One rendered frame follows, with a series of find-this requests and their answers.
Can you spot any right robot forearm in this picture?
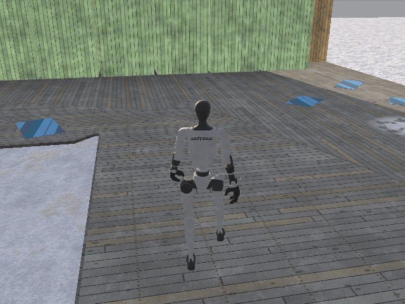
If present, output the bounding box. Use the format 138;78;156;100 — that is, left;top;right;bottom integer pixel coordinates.
225;155;238;187

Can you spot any left robot foot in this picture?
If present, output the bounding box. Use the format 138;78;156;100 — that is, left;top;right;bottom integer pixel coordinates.
186;254;196;270

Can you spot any left robot upper arm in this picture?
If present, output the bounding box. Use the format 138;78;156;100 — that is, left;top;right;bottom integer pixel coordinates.
174;127;190;161

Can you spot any right robot upper arm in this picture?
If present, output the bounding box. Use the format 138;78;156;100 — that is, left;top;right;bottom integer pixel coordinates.
215;128;231;164

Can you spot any robot right shin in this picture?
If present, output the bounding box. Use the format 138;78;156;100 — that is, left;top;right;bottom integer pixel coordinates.
215;197;224;233

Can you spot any robot left hand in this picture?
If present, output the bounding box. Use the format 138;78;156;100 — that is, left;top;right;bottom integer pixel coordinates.
170;170;184;182

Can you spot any left robot forearm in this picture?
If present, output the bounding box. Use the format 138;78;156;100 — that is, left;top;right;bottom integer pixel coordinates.
170;151;180;173

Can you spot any robot right hand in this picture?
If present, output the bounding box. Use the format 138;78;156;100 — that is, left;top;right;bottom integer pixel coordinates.
225;186;240;204

